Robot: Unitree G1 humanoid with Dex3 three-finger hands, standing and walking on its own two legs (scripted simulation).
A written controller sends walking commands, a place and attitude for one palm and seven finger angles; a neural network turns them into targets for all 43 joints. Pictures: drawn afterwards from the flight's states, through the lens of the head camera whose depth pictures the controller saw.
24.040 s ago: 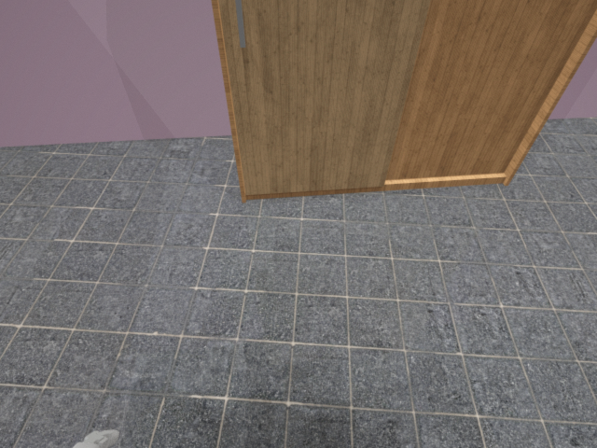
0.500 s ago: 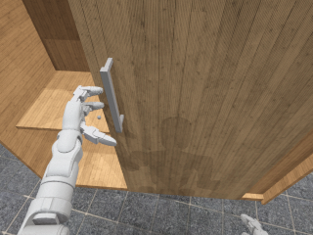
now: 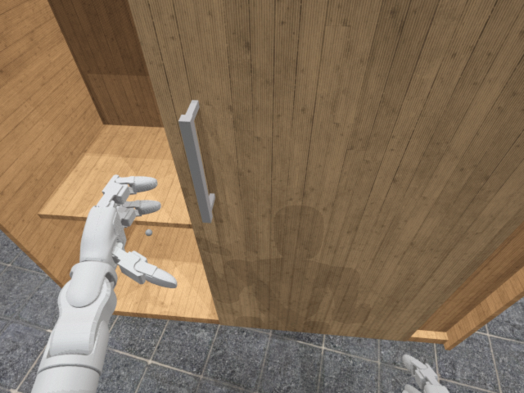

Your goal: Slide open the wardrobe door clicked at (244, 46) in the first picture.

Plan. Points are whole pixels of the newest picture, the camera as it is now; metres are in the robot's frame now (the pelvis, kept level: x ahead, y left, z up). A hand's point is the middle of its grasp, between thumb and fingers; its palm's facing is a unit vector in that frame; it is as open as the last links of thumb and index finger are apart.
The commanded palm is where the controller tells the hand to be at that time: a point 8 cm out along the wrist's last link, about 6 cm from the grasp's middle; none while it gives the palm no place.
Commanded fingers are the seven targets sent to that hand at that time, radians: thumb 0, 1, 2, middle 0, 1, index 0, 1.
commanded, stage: slip the hand off the handle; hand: left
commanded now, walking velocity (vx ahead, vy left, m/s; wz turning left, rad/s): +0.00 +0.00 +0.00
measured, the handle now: (201, 168) +0.44 +0.14 +0.11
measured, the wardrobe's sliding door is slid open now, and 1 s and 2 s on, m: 0.49 0.49 0.49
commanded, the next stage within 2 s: draw the hand back to the body in 0.32 s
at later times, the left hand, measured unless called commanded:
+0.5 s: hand (130, 284) +0.23 +0.19 +0.11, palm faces +0.11 -0.99 -0.08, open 14.7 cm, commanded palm +0.20 +0.24 +0.11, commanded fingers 0.00 -0.55 0.20 -0.25 -1.15 -0.25 -1.15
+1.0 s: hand (77, 305) +0.18 +0.22 +0.14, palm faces +0.15 -0.98 -0.15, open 14.4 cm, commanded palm +0.15 +0.26 +0.15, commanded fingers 0.00 -0.22 0.36 -0.24 -0.96 -0.24 -0.96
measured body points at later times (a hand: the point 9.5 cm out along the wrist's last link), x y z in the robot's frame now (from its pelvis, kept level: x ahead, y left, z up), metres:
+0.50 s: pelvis -0.01 -0.02 +0.00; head -0.03 -0.03 +0.45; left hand +0.21 +0.24 +0.12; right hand +0.18 -0.24 -0.08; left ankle +0.01 +0.12 -0.73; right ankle +0.00 -0.13 -0.73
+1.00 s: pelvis -0.02 +0.00 +0.00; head -0.05 -0.02 +0.45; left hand +0.17 +0.27 +0.15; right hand +0.19 -0.22 -0.05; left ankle +0.01 +0.12 -0.73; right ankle +0.00 -0.13 -0.73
